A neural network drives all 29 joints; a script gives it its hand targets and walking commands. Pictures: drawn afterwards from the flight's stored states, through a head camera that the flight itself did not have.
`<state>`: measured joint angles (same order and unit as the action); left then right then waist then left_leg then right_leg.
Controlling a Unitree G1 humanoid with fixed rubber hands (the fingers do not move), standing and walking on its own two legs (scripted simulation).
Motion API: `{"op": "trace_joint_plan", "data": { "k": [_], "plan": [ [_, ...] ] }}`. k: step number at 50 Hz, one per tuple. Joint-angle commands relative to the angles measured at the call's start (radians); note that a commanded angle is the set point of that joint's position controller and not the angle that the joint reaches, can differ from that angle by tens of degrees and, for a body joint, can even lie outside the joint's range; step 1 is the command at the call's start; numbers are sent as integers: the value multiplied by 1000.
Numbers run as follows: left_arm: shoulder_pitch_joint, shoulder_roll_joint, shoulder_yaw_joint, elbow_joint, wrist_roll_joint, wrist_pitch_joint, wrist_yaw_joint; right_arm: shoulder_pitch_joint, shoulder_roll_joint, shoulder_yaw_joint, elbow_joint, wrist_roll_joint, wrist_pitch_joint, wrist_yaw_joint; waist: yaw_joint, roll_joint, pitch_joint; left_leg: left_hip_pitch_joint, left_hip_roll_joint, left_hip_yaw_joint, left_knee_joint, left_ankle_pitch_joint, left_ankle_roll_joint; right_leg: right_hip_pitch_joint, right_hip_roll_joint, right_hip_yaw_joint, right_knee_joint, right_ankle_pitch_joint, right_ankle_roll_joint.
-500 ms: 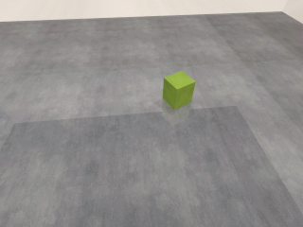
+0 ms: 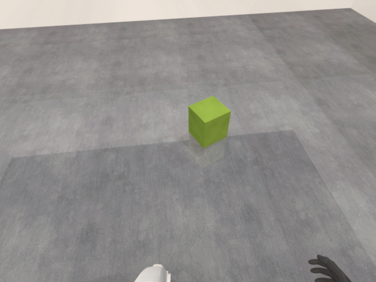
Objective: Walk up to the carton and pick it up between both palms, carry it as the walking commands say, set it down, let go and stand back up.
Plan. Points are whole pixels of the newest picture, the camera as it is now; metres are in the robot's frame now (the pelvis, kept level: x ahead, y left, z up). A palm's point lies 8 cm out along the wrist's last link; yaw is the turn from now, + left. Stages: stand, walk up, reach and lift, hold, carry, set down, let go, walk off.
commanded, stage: walk up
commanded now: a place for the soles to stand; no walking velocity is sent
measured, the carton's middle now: (208, 122) +1.25 -0.02 -0.65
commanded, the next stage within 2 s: none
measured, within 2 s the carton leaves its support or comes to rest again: neither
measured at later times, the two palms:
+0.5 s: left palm (93, 172) +0.40 +0.31 -0.06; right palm (345, 255) +0.23 -0.31 -0.07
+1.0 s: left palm (99, 156) +0.46 +0.32 -0.06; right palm (313, 144) +0.55 -0.33 -0.06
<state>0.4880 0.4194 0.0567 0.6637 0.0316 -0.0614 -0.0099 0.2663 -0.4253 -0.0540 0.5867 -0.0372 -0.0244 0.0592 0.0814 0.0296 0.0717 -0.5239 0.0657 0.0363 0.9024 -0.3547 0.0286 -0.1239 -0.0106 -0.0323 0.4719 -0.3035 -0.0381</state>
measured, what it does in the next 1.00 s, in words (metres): walks ahead: left foot, then right foot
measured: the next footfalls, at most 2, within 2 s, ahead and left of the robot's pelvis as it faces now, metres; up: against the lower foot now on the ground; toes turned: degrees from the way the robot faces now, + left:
left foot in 0.18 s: +0.26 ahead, +0.15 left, +0.00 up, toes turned +1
right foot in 0.60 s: +0.41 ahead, -0.15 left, +0.00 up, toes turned -5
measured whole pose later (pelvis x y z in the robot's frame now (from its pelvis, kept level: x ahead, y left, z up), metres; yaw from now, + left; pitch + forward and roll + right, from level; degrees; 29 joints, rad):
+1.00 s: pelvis +0.42 -0.02 +0.00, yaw -4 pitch -4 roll +0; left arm 0.51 0.47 0.06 0.58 0.01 -0.04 -0.01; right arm 0.29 -0.45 -0.08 0.54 -0.03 0.01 0.06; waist 0.08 0.02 0.07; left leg -0.48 0.06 0.01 0.74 -0.22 0.01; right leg -0.10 -0.03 -0.01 0.50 -0.34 0.00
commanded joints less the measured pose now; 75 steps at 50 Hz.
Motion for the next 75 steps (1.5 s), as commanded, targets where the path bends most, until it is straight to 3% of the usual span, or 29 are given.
{"op": "trace_joint_plan", "data": {
  "k": [1, 3, 6, 7, 8, 9, 11, 14, 17, 22, 28, 29, 30, 31, 33, 37, 42, 46, 49, 51, 52, 53, 54, 56, 58, 61, 69, 73, 75],
  "plan": [
    [19, 234, 72, -99, -7, -13, -6, -68, -121, -57, -148, 5, -11, -1, -13, -130, 28, 77, -23, 26, -224, 202, 1, -28, -206, 197, -184, 165, -147],
    [21, 238, 73, -108, -11, -7, -13, -79, -118, -63, -161, 1, -8, -8, -17, -127, 36, 131, -41, 48, -268, 241, 15, -62, -226, 192, -172, 133, -141],
    [-5, 199, 58, -128, -12, 0, -14, 75, -160, -89, -116, -4, -13, -27, -99, -42, -27, 417, -58, 13, -367, 182, 56, -158, -146, 93, 105, 165, -76],
    [-10, 173, 52, -143, -17, 1, -12, 186, -206, -110, -99, -15, -20, -40, -179, 58, -84, 588, 28, -120, -399, 74, 111, -299, -94, 35, 372, 155, -37],
    [8, 120, 40, -188, -31, -2, -15, 290, -301, -134, -101, -25, -25, -58, -234, 280, -197, 723, 281, -508, -504, -95, 217, -487, 44, -6, 757, -259, 15],
    [-24, 178, 53, -212, -23, 7, -5, 299, -302, -127, -128, -18, -30, -70, -221, 118, -184, 718, 376, -735, -590, -131, 285, -586, 62, 168, 864, -291, 17],
    [-89, 225, 62, -208, -26, 13, 0, 200, -274, -111, -135, -4, -35, -79, -174, 14, -101, 595, 345, -548, -551, 1, 292, -586, -4, 204, 920, -201, -4],
    [-40, 184, 60, -152, -25, 22, -8, 127, -226, -94, -136, 19, -42, -75, -112, 40, -30, 392, 256, -321, -540, 220, 251, -453, -51, 159, 727, -133, 12],
    [-77, 160, 52, -165, -21, 41, -29, 107, -229, -81, -149, 5, -45, -60, -88, 79, 12, 267, 215, -204, -609, 123, 204, -376, -56, 82, 527, -53, 21],
    [-177, 139, 50, -212, -18, 41, -56, 102, -243, -78, -137, 8, -48, -34, -94, 166, 76, 156, 161, -104, -659, -137, 147, -225, -50, 20, 244, 156, 36],
    [-87, 218, 90, -174, 0, 25, -25, 141, -219, -66, -120, 20, -32, -23, -24, -53, -15, 138, 115, -27, -283, -49, 86, 36, 9, 40, 74, -6, -14],
    [-1, 286, 112, -162, 11, 16, -1, 167, -164, -56, -129, 27, -32, -21, 26, -269, -107, 7, 37, 36, 75, -64, 38, 165, -157, 333, -24, -195, -84],
    [39, 361, 121, -188, 5, 11, 20, 187, -159, -53, -157, 35, -33, -18, 17, -327, -181, -138, -70, -26, 314, -271, -5, 256, -359, 756, -150, -259, -197],
    [21, 349, 115, -197, -2, 8, 37, 160, -213, -66, -158, 31, -22, -34, 14, -172, -83, -215, -44, -125, 388, -249, -10, 227, -402, 793, -154, -141, -258],
    [-8, 281, 104, -184, -17, 1, 40, 119, -222, -75, -138, 22, -18, -42, -14, -96, -11, -179, 9, -119, 341, -169, 10, 103, -323, 586, -108, 159, -234],
    [-85, 246, 82, -196, -18, -2, 30, 188, -160, -65, -78, 29, 4, -23, -77, -186, -15, -25, -7, -76, 205, -13, -13, -33, -222, 279, -111, 322, -151],
    [-54, 251, 78, -189, -18, -9, 19, 42, -138, -59, -136, 7, 18, -3, -37, -219, 22, 11, 2, -25, -63, 123, -26, -89, -191, 184, -167, 152, -161],
    [10, 262, 84, -163, -24, -2, 8, -42, -143, -69, -148, 8, 13, 1, -16, -152, 33, 47, -12, -6, -170, 150, -21, -73, -230, 251, -175, 45, -148],
    [-32, 280, 83, -165, -17, -1, 3, -31, -158, -83, -161, 12, 9, -2, -54, -104, 39, 173, -14, -33, -258, 185, -8, -131, -263, 249, -149, -31, -150],
    [-53, 239, 72, -168, -20, 6, -4, 77, -196, -104, -108, 9, -4, -15, -113, -52, -11, 402, -50, -14, -379, 109, 31, -201, -175, 136, 69, 1, -94],
    [-21, 189, 58, -171, -31, 4, -6, 183, -245, -123, -94, -11, -11, -31, -174, 75, -79, 553, 64, -196, -475, -37, 95, -303, -112, 45, 369, 52, -46],
    [-4, 125, 38, -203, -38, -5, -9, 245, -322, -143, -99, -16, -16, -48, -201, 250, -170, 675, 284, -564, -559, -131, 191, -476, 10, 26, 658, -255, 10],
    [-38, 183, 57, -220, -23, 4, 3, 246, -317, -131, -110, -7, -20, -60, -188, 139, -107, 647, 336, -702, -588, -89, 255, -599, 33, 136, 775, -256, 14],
    [-76, 231, 69, -212, -15, 14, 7, 210, -268, -112, -108, 16, -29, -72, -159, 45, -41, 563, 328, -538, -557, 129, 261, -584, -43, 158, 820, -202, 5],
    [-34, 209, 67, -136, -16, 24, 0, 135, -238, -102, -105, 30, -27, -72, -114, 55, -18, 463, 219, -339, -526, 247, 191, -502, -63, 139, 713, -107, 11],
    [-42, 186, 58, -142, -21, 48, -15, 121, -194, -72, -123, 26, -32, -63, -93, 93, 29, 309, 158, -225, -573, 271, 170, -400, -55, 59, 594, -46, 24],
    [-212, 141, 51, -208, -14, 49, -34, 172, -239, -79, -102, 29, -27, -37, -135, 151, 75, 287, 158, -199, -636, -9, 145, -318, -50, -2, 190, 146, 39],
    [-228, 163, 66, -200, -7, 38, -23, 200, -241, -76, -78, 25, -19, -32, -127, 42, 60, 259, 175, -204, -587, 44, 144, -195, -22, 2, 136, 149, 17],
    [-138, 178, 74, -173, -5, 25, -4, 174, -235, -71, -72, 21, -15, -35, -54, -15, 2, 249, 137, -149, -373, 196, 102, -28, -2, 40, 33, 111, -7]
  ]
}}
